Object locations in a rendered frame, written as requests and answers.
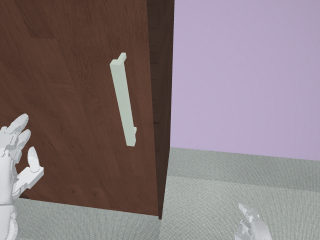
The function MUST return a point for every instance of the left robot hand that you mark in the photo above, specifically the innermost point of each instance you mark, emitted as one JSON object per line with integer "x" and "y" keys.
{"x": 12, "y": 141}

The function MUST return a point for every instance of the handle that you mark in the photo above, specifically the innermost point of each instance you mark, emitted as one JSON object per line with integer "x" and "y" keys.
{"x": 122, "y": 94}

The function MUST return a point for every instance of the right robot hand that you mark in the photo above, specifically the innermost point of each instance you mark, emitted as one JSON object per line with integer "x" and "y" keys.
{"x": 257, "y": 230}

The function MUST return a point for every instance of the wardrobe door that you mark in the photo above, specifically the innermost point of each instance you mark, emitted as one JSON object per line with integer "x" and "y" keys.
{"x": 55, "y": 60}

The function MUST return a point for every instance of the robot left forearm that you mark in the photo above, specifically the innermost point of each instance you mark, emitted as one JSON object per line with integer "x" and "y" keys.
{"x": 9, "y": 229}

